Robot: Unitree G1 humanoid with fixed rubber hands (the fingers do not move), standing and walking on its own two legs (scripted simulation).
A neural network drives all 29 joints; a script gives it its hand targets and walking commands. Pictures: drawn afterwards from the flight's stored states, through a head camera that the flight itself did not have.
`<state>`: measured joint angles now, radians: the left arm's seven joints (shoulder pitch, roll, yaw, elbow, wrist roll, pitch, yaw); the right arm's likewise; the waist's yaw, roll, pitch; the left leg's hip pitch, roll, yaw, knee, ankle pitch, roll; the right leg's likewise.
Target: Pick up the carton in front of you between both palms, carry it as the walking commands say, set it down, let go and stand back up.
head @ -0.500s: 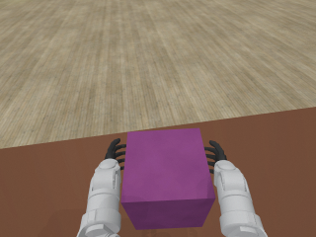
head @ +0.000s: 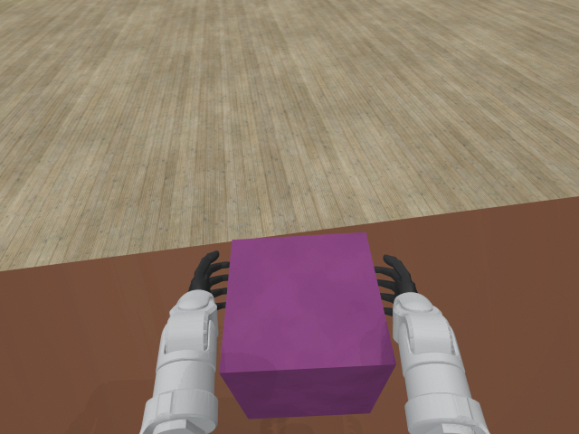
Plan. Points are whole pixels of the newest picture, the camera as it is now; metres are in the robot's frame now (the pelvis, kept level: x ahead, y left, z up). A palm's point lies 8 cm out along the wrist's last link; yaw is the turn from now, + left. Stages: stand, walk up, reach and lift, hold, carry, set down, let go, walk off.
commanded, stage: reach and lift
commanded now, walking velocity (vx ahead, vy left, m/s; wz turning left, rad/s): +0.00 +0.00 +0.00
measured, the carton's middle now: (304, 330) +0.30 +0.00 -0.05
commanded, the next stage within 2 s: hold in 0.32 s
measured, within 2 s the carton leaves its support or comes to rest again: neither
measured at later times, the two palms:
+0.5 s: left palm (194, 296) +0.29 +0.15 +0.06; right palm (406, 300) +0.28 -0.14 +0.05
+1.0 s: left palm (195, 298) +0.29 +0.15 +0.06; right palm (407, 300) +0.28 -0.15 +0.05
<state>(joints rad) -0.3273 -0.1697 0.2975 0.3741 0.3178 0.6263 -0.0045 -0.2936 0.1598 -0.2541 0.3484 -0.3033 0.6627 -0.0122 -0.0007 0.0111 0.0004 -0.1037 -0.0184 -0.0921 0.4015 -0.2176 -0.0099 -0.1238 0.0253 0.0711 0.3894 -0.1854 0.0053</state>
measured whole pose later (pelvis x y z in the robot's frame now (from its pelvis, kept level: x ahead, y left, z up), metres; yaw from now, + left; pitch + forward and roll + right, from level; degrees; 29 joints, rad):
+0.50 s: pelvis +0.00 +0.01 +0.00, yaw +0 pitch -7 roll +0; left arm -0.27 -0.16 0.23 0.25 0.28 0.73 0.01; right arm -0.24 0.15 -0.19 0.23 -0.27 0.76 -0.01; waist 0.00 0.01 -0.01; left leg -0.02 -0.02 -0.08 0.35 -0.20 0.00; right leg -0.05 0.02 0.08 0.34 -0.17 0.01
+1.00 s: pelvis -0.01 +0.00 +0.00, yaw +0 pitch -8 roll +0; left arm -0.35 -0.18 0.30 0.32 0.33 0.73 -0.01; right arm -0.32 0.17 -0.25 0.30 -0.32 0.77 0.00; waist 0.00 0.01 0.01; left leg -0.04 -0.02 -0.09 0.38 -0.20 -0.01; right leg -0.06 0.02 0.07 0.37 -0.17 0.01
